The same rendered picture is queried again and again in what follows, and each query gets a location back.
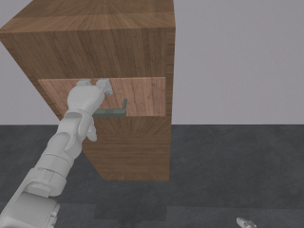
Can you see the robot left forearm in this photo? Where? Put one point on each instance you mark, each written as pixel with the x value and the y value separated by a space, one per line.
pixel 48 177

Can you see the left robot upper arm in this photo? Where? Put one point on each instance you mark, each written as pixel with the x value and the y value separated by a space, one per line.
pixel 32 211

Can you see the drawer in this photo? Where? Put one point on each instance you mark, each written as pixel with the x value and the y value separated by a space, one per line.
pixel 145 95

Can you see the cabinet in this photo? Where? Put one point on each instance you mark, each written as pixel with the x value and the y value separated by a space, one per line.
pixel 96 39

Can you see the handle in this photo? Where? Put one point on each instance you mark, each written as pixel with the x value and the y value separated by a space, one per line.
pixel 111 112

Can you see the left robot hand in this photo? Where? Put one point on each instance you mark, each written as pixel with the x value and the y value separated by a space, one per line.
pixel 88 97

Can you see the right robot hand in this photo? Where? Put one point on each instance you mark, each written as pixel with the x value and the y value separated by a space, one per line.
pixel 244 223

